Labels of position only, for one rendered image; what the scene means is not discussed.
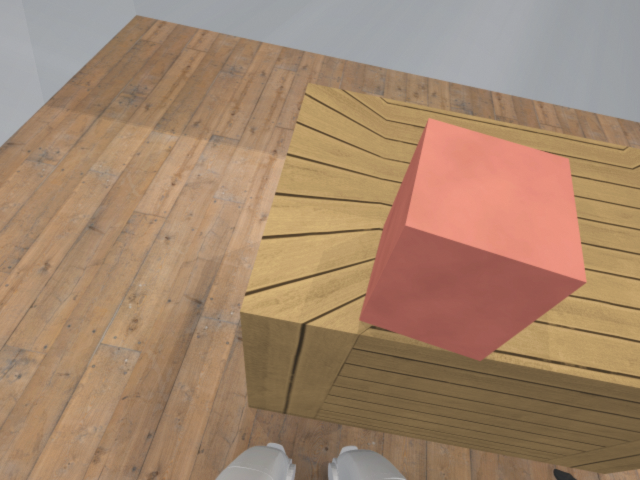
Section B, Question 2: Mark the pedestal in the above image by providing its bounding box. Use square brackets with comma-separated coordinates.
[240, 83, 640, 474]

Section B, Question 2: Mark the carton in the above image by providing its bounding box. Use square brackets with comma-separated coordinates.
[359, 118, 587, 361]

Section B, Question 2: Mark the robot left thigh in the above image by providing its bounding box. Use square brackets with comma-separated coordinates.
[215, 446, 296, 480]

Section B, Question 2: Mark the right robot shin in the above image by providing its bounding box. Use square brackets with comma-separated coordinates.
[339, 446, 358, 455]

